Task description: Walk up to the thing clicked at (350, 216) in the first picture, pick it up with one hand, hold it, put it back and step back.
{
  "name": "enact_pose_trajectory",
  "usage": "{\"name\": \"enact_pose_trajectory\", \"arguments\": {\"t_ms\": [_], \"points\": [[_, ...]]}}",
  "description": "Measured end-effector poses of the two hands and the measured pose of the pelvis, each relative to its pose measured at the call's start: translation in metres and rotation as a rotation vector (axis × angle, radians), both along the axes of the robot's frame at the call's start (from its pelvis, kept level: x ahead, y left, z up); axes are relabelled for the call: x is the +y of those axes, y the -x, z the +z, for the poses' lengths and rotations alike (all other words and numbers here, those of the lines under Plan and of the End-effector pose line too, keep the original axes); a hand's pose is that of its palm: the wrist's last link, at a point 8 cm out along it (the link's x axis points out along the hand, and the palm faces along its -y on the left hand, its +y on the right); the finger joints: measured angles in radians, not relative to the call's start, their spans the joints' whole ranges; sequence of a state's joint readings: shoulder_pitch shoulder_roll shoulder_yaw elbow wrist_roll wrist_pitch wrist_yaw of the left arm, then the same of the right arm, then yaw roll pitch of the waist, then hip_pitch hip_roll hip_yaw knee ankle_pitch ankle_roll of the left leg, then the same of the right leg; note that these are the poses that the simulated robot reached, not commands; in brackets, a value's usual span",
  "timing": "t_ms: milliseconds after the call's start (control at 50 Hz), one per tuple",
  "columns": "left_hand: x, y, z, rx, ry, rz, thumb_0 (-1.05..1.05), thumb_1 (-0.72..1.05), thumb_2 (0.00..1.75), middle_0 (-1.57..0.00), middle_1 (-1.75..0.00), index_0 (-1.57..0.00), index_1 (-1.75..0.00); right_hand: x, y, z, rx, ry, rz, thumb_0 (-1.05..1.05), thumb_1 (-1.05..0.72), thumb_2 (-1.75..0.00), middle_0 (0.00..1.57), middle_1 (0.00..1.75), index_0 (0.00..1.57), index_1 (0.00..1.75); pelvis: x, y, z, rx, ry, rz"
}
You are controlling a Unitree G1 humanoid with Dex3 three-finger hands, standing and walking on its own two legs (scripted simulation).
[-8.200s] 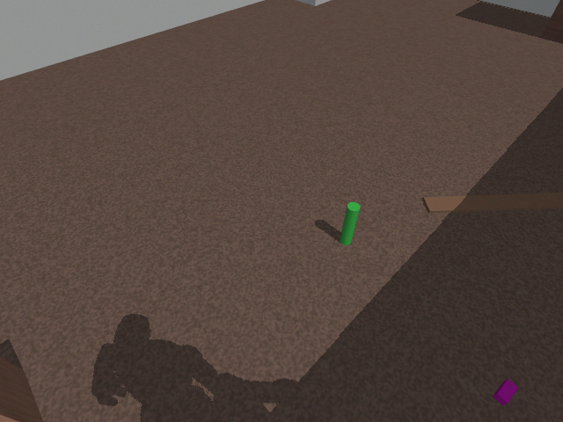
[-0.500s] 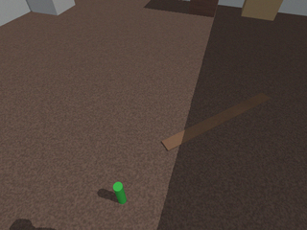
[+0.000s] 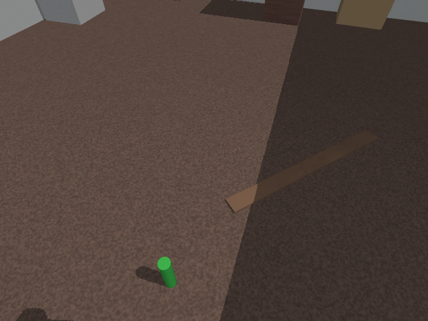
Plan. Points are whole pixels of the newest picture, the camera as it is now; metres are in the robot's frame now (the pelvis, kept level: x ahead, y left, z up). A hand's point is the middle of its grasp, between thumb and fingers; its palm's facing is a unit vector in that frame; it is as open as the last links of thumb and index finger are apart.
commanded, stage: stand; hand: left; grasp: from the side
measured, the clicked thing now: (167, 273) +0.42 +0.21 -0.66
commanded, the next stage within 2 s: go down in 0.80 s
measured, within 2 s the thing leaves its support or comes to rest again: neither
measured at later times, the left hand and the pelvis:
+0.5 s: hand out of the picture +0.07 +0.25 -0.16, palm faces -0.01 -0.94 -0.34, open 7.4 cm; pelvis +0.00 +0.00 +0.00, yaw +0 degrees
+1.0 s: hand out of the picture +0.09 +0.25 -0.16, palm faces +0.05 -0.94 -0.33, open 7.9 cm; pelvis -0.01 +0.00 -0.01, yaw +1 degrees
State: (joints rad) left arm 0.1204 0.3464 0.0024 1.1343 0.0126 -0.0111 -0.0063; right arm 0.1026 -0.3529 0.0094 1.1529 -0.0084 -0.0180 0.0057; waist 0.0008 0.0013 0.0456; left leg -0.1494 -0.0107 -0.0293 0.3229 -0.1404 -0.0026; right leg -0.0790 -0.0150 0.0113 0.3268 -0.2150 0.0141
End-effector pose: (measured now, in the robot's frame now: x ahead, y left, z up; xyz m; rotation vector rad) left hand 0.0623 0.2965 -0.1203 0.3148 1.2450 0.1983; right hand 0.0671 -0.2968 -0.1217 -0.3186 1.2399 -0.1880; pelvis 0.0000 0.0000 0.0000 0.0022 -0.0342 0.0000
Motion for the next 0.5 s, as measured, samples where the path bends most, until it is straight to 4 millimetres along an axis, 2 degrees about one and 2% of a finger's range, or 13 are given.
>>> {"name": "enact_pose_trajectory", "arguments": {"t_ms": [320,500], "points": [[-0.004,-0.005,0.001,-0.016,0.0,0.003,0.0,0.9,0.9,-0.2,-0.3,-0.2,-0.31,-0.003,-0.01,0.002,-0.023,0.005,0.006,0.01,-0.9,-0.9,0.2,0.3,0.21,0.29,-0.003,-0.003,0.0,-0.009,0.004,0.001],[-0.003,-0.003,0.001,-0.018,0.001,0.005,0.0,0.9,0.9,-0.2,-0.3,-0.2,-0.31,-0.003,-0.009,0.003,-0.026,0.005,0.013,0.01,-0.9,-0.9,0.2,0.3,0.21,0.29,-0.003,-0.002,0.0,-0.011,0.003,0.0]]}}
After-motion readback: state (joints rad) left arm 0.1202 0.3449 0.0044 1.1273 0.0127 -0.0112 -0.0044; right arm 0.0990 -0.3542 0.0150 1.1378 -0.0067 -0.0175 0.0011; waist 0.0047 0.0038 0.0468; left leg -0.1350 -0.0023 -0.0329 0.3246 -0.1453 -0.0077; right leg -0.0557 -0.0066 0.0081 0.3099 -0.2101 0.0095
